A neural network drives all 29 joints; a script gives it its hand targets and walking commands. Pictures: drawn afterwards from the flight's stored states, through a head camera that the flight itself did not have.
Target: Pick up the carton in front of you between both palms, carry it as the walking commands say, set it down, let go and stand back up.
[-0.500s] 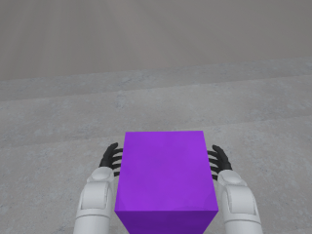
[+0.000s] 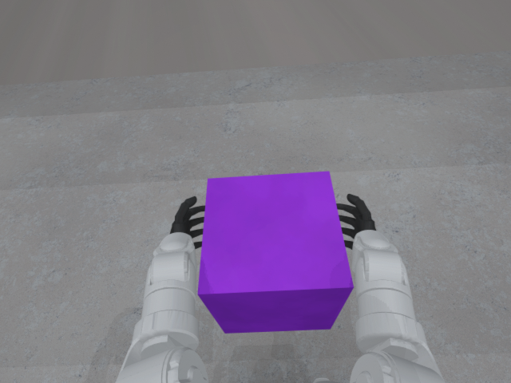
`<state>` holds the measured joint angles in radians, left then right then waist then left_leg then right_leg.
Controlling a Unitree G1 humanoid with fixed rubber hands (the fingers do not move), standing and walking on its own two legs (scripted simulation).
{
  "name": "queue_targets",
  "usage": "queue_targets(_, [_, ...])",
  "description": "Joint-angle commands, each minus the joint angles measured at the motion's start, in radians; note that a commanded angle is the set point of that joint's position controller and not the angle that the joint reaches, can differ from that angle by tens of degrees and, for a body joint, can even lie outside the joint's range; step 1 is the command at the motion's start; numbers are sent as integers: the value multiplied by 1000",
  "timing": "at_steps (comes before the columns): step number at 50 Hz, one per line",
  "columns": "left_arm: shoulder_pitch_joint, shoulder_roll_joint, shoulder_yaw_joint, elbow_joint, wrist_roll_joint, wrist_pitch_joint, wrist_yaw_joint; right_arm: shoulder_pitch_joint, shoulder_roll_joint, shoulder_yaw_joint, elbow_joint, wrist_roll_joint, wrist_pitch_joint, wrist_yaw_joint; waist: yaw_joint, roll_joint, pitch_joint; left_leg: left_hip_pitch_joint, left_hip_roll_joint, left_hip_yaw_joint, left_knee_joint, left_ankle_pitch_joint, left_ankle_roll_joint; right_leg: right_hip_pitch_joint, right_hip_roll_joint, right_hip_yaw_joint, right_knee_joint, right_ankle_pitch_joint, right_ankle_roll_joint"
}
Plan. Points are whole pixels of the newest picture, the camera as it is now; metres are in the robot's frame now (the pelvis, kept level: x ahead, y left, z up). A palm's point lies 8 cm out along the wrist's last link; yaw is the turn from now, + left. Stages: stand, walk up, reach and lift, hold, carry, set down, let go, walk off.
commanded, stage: set down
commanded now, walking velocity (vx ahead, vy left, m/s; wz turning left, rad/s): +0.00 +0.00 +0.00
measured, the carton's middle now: (272, 258) +0.35 +0.00 -0.06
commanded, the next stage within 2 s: none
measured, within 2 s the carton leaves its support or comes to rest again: rests again in 2.00 s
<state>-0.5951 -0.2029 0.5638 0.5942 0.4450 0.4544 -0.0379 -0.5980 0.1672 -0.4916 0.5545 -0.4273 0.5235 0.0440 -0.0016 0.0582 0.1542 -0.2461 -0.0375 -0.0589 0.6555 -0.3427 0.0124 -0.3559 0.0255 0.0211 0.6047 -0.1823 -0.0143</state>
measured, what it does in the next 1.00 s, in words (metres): lowers itself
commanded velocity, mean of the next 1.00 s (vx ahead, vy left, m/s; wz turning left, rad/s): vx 0.00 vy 0.00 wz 0.00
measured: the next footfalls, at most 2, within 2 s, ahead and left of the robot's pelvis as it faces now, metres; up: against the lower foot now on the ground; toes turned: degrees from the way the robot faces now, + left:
none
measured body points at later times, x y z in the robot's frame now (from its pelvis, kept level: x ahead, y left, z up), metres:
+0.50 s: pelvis -0.02 +0.00 -0.13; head +0.20 -0.03 +0.26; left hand +0.41 +0.15 -0.20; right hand +0.41 -0.16 -0.21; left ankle +0.01 +0.12 -0.72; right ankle +0.09 -0.11 -0.72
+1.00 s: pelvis -0.04 +0.00 -0.25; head +0.25 -0.04 +0.09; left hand +0.45 +0.13 -0.36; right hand +0.45 -0.18 -0.37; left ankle +0.01 +0.12 -0.72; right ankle +0.09 -0.11 -0.72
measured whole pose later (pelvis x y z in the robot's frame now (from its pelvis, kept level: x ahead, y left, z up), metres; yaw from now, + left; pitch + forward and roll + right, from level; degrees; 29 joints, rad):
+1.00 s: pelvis -0.04 +0.00 -0.25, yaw +5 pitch +46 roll +5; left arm -0.96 -0.08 0.46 0.64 0.13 0.21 0.12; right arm -0.99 -0.08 -0.37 0.69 -0.20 0.26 0.00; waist -0.03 0.06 -0.13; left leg -1.94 -0.10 0.00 1.75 -0.62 -0.03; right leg -2.08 0.00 0.04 1.68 -0.40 -0.01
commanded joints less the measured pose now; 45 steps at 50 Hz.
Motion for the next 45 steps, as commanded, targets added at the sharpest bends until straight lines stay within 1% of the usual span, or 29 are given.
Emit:
queue_targets(1, [-435,-564,-249,91,-68,-68,-127,-393,576,242,115,66,-90,126,-1,-78,-242,-410,-49,-16,-105,-49,37,199,56,60,-7,-76,-2])
queue_targets(3, [-418,-537,-242,92,-63,-117,-124,-381,530,221,128,47,-151,111,-10,-68,-297,-492,-65,-8,-42,-8,22,115,64,48,61,2,-8])
queue_targets(4, [-416,-538,-255,93,-72,-144,-124,-378,526,225,133,47,-182,105,-13,-63,-334,-530,-73,-5,-8,13,17,76,65,47,94,38,-11])
queue_targets(6, [-428,-570,-303,93,-104,-206,-125,-388,551,263,135,62,-247,97,-15,-56,-437,-615,-88,2,61,56,7,24,66,52,162,110,-14])
queue_targets(8, [-460,-614,-382,88,-148,-273,-133,-430,611,340,129,96,-317,92,-9,-59,-581,-713,-102,10,133,106,-5,13,65,65,235,199,-9])
queue_targets(11, [-511,-702,-536,78,-222,-350,-139,-503,720,517,96,178,-391,85,10,-71,-867,-854,-119,17,237,165,-24,74,66,89,362,363,1])
queue_targets(13, [-539,-734,-633,28,-275,-377,-130,-548,769,629,25,234,-416,75,20,-78,-1090,-927,-130,24,304,206,-37,134,67,98,446,476,2])
queue_targets(15, [-565,-740,-719,-43,-329,-380,-116,-588,774,714,-54,281,-418,68,16,-88,-1285,-967,-136,27,363,230,-43,152,70,96,518,536,2])
queue_targets(16, [-570,-744,-743,-64,-347,-373,-109,-596,768,738,-78,296,-413,66,12,-95,-1333,-990,-139,28,389,226,-45,127,72,89,544,529,3])
queue_targets(17, [-570,-748,-755,-71,-358,-361,-104,-595,762,752,-87,303,-404,66,5,-102,-1345,-1014,-139,29,409,207,-46,82,74,80,561,494,7])
queue_targets(19, [-575,-760,-747,-56,-361,-327,-105,-590,754,752,-71,302,-374,73,-2,-101,-1296,-1047,-139,31,443,141,-47,-64,83,56,575,353,16])
queue_targets(22, [-600,-802,-707,-9,-342,-272,-116,-605,760,712,-10,282,-325,95,-12,-87,-1166,-1099,-136,33,479,33,-46,-298,96,28,581,134,16])
queue_targets(23, [-611,-812,-689,12,-335,-256,-120,-616,761,692,12,275,-310,104,-15,-84,-1132,-1130,-136,35,489,1,-46,-352,98,25,588,83,14])
queue_targets(25, [-637,-823,-653,52,-324,-232,-126,-637,758,650,54,260,-288,117,-23,-79,-1087,-1191,-138,37,513,-41,-45,-436,100,19,610,20,11])
queue_targets(29, [-687,-820,-586,107,-303,-218,-122,-682,738,577,116,238,-272,135,-29,-70,-1069,-1277,-147,45,573,-56,-43,-562,103,9,672,-2,7])
queue_targets(33, [-737,-801,-554,126,-299,-229,-105,-732,708,542,144,238,-280,142,-34,-67,-1104,-1340,-158,56,643,-43,-45,-654,105,0,746,18,7])
queue_targets(37, [-792,-785,-562,116,-317,-246,-82,-781,683,543,147,257,-290,139,-41,-73,-1168,-1391,-167,68,717,-33,-51,-704,107,-10,819,43,14])
queue_targets(45, [-913,-746,-627,62,-379,-259,-39,-877,634,586,118,311,-291,123,-65,-89,-1303,-1477,-182,93,860,-32,-59,-747,104,-21,952,82,29])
